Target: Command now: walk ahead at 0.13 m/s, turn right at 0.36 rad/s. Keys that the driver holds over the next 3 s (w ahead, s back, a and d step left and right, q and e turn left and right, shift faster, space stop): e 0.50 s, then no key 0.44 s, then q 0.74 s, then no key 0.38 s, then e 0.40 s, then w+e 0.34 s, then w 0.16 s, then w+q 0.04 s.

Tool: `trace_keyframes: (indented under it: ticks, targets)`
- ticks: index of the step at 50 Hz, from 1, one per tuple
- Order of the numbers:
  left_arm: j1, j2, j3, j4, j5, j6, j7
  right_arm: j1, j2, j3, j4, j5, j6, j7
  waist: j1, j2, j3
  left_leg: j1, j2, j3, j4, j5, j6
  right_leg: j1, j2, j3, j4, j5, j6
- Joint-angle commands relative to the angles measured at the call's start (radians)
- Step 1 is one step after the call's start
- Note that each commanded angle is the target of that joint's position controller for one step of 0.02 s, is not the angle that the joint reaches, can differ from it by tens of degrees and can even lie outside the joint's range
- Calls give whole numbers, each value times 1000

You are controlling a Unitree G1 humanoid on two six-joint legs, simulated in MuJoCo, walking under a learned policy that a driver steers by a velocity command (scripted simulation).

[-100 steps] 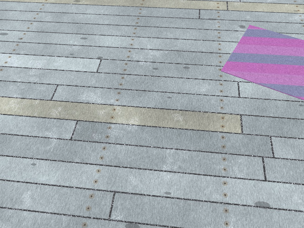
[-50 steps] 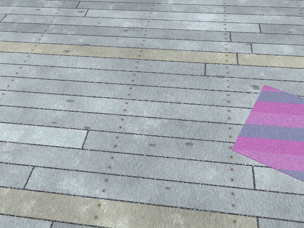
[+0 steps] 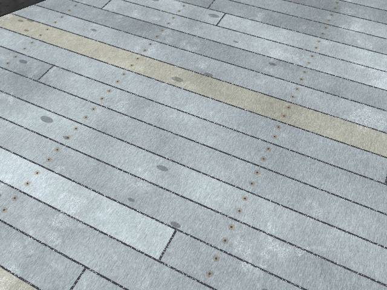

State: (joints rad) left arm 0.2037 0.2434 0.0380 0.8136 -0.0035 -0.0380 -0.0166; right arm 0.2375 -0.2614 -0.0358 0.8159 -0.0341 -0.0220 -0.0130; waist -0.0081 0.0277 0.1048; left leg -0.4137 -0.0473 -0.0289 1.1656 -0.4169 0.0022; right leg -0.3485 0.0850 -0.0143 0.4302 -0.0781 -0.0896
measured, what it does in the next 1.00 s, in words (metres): steps on the spot, turning right: left foot, then right foot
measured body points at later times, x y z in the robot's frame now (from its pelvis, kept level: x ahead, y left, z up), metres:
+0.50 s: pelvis +0.04 +0.04 +0.01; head +0.07 +0.06 +0.46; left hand +0.22 +0.29 -0.12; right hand +0.08 -0.26 -0.09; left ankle +0.07 +0.13 -0.73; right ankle +0.04 -0.06 -0.69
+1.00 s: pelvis +0.02 +0.03 +0.01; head +0.03 +0.02 +0.46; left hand +0.24 +0.20 -0.11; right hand -0.03 -0.23 -0.13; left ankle +0.07 +0.15 -0.73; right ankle -0.03 -0.05 -0.73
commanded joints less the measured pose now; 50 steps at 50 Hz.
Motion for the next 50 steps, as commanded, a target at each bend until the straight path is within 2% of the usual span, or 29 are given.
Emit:
trace_keyframes:
  ticks: [1,3,7,9,12,15,17,19,20,21,22,23,24,25,26,27,31,37,39,40,41,42,43,44,45,46,47,49,50]
  targets:
    - [38,149,41,-44,8,5,5,138,-79,-20,-29,-3,32,0,-38,-84,-191,2,37,-15,-23,25,-25,112,-254,274,-129,498,-165]
    - [36,168,51,-50,13,17,5,103,-77,-20,-43,-2,44,-5,-32,-95,-190,-12,40,-10,-80,38,-34,73,-234,285,-150,323,-159]
    - [65,177,64,-56,16,44,11,-2,-86,-22,-73,0,61,-13,10,-131,-160,-74,47,-25,-188,73,-46,65,-210,381,-201,-123,-132]
    - [80,182,70,-58,17,55,14,-42,-87,-22,-84,5,61,-17,28,-140,-142,-95,44,-35,-239,72,-49,84,-210,433,-211,-236,-125]
    - [92,187,78,-60,22,66,16,-72,-83,-18,-97,15,52,-24,45,-145,-136,-78,27,-44,-319,46,-42,113,-207,482,-192,-245,-117]
    - [81,191,84,-65,28,75,12,-68,-84,-13,-105,29,39,-31,46,-159,-141,-9,-6,-45,-419,7,-22,123,-201,527,-163,-158,-110]
    - [59,191,86,-70,27,81,8,-24,-87,-11,-102,38,27,-37,27,-170,-147,76,-29,-46,-535,-5,0,116,-193,560,-144,-77,-94]
    - [16,184,84,-80,11,85,8,62,-92,-12,-84,37,14,-48,-29,-154,-145,242,-28,-41,-790,110,25,47,-144,546,-105,-125,-32]
    - [29,145,74,-89,1,82,11,61,-153,-26,-87,25,8,-57,-13,-61,-141,326,93,-154,-921,90,55,-39,-71,480,-25,-293,29]
    - [84,82,60,-105,-11,76,14,-2,-253,-46,-125,11,15,-60,35,160,-158,385,365,-438,-990,54,150,-170,81,262,225,-442,89]
    - [61,173,82,-92,26,72,23,-72,-255,-49,-141,-5,23,-51,26,133,-94,223,454,-478,-980,230,240,-221,81,129,450,-486,100]
    - [51,204,92,-88,37,73,21,-68,-181,-31,-144,2,21,-45,41,60,-94,178,418,-400,-941,388,253,-161,24,137,579,-448,105]
    - [76,192,92,-69,37,79,15,-106,-130,-17,-146,12,19,-39,68,34,-83,168,341,-279,-910,474,220,-148,17,129,648,-395,106]
    - [98,181,90,-57,36,90,8,-126,-119,-13,-156,13,19,-37,77,61,-91,200,283,-191,-888,534,190,-159,17,116,708,-355,112]
    - [107,171,85,-51,33,98,-1,-113,-117,-12,-158,11,18,-38,64,99,-103,235,257,-148,-867,614,184,-175,20,105,749,-346,121]
    - [95,163,80,-55,28,102,-7,-80,-119,-13,-151,10,18,-36,48,102,-111,271,246,-123,-847,691,186,-187,20,99,747,-346,130]
    - [7,131,59,-80,17,109,-8,34,-145,-25,-107,13,14,-29,-15,117,-128,420,269,-126,-804,786,209,-214,17,108,597,-363,150]
    - [-25,104,28,-75,0,113,8,24,-169,-33,-77,8,17,-6,-26,170,-148,346,270,-110,-771,786,209,38,-9,15,249,-397,116]
    - [8,94,20,-56,-1,105,15,17,-172,-34,-60,15,26,-2,3,158,-147,322,259,-106,-733,782,188,132,-13,-8,50,-277,92]
    - [32,89,15,-41,5,95,20,13,-167,-33,-51,21,30,-2,27,129,-143,275,246,-93,-710,728,149,227,-28,-1,-132,-108,78]
    - [31,125,17,-38,20,81,27,37,-144,-27,-48,22,27,-2,16,76,-168,185,229,-86,-691,594,93,358,-103,95,-187,-13,59]
    - [52,187,19,-45,39,67,35,63,-79,-10,-73,16,22,4,-3,-120,-219,58,160,-17,-568,264,41,485,-330,334,-192,165,22]
    - [-13,187,14,-33,21,61,38,33,-49,2,-65,31,37,-8,-3,-256,-144,122,83,29,-617,-54,23,255,-408,346,-139,351,-96]
    - [-52,126,-2,-43,23,51,34,16,-94,-8,-49,26,50,-14,-1,-184,-109,133,87,9,-565,-71,16,243,-372,323,-148,303,-113]
    - [-70,110,-12,-36,24,44,36,3,-94,-10,-39,26,54,-12,-2,-179,-90,126,75,7,-576,-41,16,235,-340,293,-150,261,-98]
    - [-82,106,-17,-26,29,44,41,10,-93,-11,-23,29,54,-9,-11,-174,-80,142,72,6,-597,-3,10,231,-299,257,-146,251,-75]
    - [-79,121,-16,-15,21,41,48,20,-97,-14,-11,25,54,-7,-16,-184,-78,162,68,11,-628,60,6,232,-276,234,-131,286,-58]
    - [-75,118,-20,9,14,38,53,69,-63,1,34,23,46,-3,-32,-153,-119,253,69,14,-733,209,-5,237,-244,166,-104,280,-25]
    - [-71,138,-11,14,12,40,55,49,-82,-1,34,22,42,-3,-23,-136,-116,270,76,1,-759,292,-6,226,-226,156,-98,174,-4]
